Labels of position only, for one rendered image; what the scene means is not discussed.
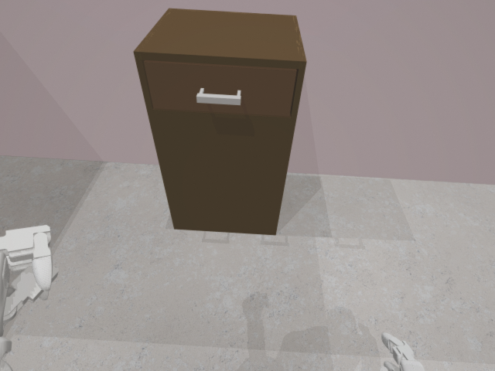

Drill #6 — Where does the left robot hand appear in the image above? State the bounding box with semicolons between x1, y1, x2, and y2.
0;225;59;337

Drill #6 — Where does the cabinet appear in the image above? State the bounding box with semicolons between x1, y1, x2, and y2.
134;9;307;235

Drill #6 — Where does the drawer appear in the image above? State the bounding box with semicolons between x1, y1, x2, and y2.
144;60;297;116

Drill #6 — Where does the right robot hand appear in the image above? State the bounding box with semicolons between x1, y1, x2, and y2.
380;332;425;371

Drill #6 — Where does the handle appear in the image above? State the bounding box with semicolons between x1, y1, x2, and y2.
196;88;241;105

